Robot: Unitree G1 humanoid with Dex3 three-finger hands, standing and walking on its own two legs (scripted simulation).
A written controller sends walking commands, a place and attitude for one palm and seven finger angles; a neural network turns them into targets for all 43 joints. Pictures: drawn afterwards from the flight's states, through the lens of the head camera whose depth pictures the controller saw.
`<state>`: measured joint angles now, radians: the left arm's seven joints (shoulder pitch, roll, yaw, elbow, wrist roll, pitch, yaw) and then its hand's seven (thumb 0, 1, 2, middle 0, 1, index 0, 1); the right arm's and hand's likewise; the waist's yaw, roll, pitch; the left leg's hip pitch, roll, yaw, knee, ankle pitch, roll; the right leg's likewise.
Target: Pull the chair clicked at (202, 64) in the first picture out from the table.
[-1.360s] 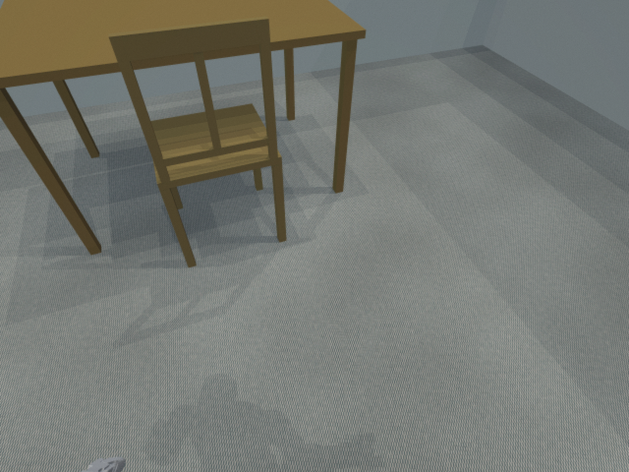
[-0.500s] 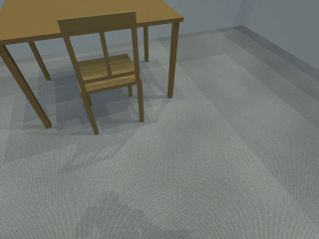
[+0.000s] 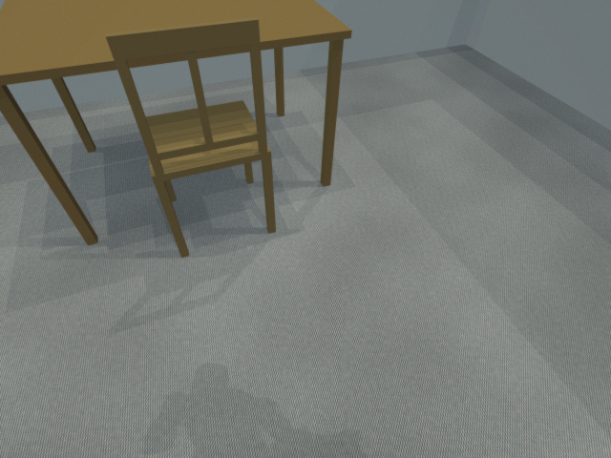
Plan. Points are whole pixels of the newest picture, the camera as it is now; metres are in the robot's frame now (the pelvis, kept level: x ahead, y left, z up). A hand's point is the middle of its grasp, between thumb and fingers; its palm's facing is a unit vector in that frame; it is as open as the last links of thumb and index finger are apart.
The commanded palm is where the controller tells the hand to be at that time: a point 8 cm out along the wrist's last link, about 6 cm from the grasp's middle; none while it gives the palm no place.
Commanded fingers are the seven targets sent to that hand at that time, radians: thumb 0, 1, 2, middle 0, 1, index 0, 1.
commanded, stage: look at it before walking up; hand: left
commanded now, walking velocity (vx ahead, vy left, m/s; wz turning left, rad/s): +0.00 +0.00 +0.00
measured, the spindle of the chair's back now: (200, 100) +1.08 +0.39 -0.10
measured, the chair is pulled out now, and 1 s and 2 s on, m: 0.00 0.00 0.00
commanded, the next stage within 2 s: walk to a spot facing it in 0.08 s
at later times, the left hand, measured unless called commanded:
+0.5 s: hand out of the picture +0.04 +0.20 -0.20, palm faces -0.03 -0.98 -0.17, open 7.4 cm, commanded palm none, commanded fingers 0.00 0.90 0.90 -0.20 -0.30 -0.20 -0.30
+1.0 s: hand (257, 348) +0.34 +0.11 -0.18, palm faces -0.20 -0.95 -0.22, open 7.3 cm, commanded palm none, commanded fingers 0.00 0.90 0.90 -0.20 -0.30 -0.20 -0.30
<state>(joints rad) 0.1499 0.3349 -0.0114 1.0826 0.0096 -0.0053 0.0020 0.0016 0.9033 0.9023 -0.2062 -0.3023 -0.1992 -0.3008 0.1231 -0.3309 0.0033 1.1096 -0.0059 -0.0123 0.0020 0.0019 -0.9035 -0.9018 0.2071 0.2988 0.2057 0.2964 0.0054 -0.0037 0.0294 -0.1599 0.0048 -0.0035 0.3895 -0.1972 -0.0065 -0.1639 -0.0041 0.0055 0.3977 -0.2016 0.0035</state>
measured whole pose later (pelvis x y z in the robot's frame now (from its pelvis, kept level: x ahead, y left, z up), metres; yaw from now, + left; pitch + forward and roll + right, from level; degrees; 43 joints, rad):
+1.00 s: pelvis +0.23 -0.06 -0.02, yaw -13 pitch -2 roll -1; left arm 0.20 0.20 0.05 1.02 0.02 -0.05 0.01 0.00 0.92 0.90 -0.20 -0.30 -0.19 -0.30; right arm 0.35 -0.15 -0.05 1.12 -0.02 -0.02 -0.01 0.01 -0.91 -0.90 0.20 0.30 0.20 0.30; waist -0.04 0.01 0.05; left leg -0.45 0.15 0.07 1.22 -0.35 0.00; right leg -0.30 0.01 -0.15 0.56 -0.23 -0.07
